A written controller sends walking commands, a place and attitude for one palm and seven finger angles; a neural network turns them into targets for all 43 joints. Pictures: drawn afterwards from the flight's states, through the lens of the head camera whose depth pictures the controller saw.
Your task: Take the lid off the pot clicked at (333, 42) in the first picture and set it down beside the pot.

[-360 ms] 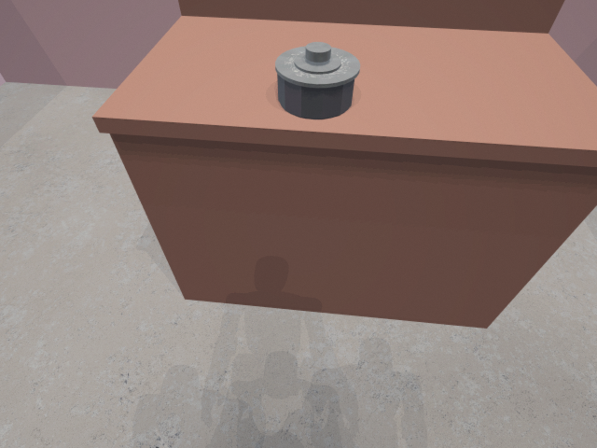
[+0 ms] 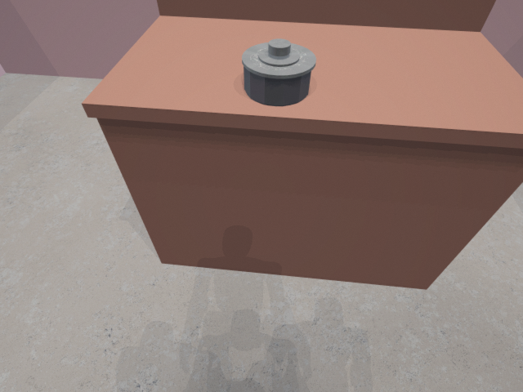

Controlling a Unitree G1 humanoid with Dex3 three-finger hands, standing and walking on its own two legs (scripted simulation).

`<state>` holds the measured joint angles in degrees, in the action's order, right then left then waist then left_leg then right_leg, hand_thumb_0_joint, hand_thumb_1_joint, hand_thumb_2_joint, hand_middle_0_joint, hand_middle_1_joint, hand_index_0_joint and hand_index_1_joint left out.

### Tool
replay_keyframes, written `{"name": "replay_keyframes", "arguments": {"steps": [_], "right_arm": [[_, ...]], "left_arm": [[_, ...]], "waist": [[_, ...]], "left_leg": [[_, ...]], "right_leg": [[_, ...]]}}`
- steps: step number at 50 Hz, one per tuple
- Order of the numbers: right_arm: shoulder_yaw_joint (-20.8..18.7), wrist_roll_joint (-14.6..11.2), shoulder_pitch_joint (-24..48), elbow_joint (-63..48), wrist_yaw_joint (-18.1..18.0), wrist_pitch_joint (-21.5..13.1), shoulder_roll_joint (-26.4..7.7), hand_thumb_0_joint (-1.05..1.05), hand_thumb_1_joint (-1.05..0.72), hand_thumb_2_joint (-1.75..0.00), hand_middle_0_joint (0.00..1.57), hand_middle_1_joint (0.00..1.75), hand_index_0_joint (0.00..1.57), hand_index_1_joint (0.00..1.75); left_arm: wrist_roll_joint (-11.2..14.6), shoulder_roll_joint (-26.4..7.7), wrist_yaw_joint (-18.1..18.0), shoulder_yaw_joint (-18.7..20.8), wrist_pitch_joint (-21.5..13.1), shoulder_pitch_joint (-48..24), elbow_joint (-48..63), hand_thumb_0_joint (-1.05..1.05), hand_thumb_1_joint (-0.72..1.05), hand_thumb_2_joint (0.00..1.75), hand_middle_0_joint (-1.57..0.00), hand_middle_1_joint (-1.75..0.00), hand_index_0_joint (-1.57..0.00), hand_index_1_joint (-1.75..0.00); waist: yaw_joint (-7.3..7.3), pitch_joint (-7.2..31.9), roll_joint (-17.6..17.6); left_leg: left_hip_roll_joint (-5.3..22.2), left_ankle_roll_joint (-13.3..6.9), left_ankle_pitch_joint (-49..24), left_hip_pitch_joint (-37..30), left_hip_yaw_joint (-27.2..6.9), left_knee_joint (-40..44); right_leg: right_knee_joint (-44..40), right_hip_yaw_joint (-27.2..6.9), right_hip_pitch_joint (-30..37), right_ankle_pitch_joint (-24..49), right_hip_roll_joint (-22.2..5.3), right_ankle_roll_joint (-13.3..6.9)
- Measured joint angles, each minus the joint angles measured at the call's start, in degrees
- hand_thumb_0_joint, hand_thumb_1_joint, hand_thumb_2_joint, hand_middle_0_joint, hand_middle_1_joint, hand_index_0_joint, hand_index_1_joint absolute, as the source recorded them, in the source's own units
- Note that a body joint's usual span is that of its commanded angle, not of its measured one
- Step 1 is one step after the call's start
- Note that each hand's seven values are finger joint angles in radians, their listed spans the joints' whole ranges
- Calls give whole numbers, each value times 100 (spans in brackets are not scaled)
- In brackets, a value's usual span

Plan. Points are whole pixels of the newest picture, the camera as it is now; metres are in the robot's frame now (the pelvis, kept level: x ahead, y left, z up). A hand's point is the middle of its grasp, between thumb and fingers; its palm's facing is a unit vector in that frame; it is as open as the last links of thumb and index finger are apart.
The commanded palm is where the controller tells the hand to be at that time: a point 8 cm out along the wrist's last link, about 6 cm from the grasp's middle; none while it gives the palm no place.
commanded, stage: look at it before walking up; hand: left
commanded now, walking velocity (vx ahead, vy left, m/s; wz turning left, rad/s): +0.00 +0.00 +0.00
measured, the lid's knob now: (279, 47) +0.81 +0.01 +0.16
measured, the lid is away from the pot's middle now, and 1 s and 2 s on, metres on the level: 0.00 0.00 0.00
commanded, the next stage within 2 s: take the last steps up to it in 0.28 s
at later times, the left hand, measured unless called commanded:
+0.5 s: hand out of the picture -0.01 +0.16 -0.17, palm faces +0.04 -0.98 -0.18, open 7.4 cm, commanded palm none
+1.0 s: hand out of the picture +0.09 +0.07 -0.16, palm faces +0.04 -0.98 -0.18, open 7.4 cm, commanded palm none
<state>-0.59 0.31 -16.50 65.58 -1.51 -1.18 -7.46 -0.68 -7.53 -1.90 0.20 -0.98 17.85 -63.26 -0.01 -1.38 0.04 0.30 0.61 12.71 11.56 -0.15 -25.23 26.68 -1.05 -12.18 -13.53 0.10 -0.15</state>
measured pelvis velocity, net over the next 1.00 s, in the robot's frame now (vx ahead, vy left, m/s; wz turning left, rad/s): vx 0.13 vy -0.08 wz -0.06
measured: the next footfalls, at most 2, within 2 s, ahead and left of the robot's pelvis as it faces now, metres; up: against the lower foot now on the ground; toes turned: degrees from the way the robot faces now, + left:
left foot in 1.22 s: +0.36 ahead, -0.01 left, +0.00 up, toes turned -1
right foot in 1.54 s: +0.39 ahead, -0.28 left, +0.00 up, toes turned -7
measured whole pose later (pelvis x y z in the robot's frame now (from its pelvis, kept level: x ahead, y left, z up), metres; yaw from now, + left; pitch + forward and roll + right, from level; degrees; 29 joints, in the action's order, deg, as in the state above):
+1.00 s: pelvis +0.13 -0.08 +0.00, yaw -3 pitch +1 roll +1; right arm -3.8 1.2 -12.1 61.6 0.0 -1.4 -10.3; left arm -1.0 -4.2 -1.0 1.7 -4.7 25.0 -62.6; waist 0.3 -1.8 1.5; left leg 4.9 -0.6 14.2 33.6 4.6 -57.5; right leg 19.3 5.1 -2.4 -17.8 3.0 -5.8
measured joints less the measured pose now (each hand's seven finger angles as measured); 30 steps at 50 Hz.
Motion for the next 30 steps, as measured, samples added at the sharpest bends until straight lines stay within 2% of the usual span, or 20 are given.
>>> {"name": "replay_keyframes", "arguments": {"steps": [23,30], "right_arm": [[0,16,-12,23,-13,5,-35,0,-91,-90,20,29,20,30],[-131,107,-274,-69,31,6,-37,0,-91,-90,20,29,20,30]], "left_arm": [[-4,-6,18,38,-1,53,-28,0,91,90,-19,-30,-20,-30],[-67,-55,191,193,88,351,39,0,91,90,-19,-30,-20,-30]], "waist": [[14,-13,30],[17,170,-43]], "left_leg": [[36,29,55,-70,15,30],[82,-48,493,-25,162,-315]], "right_leg": [[-1,-13,45,-59,35,-36],[671,-113,-197,-832,84,-218]]}}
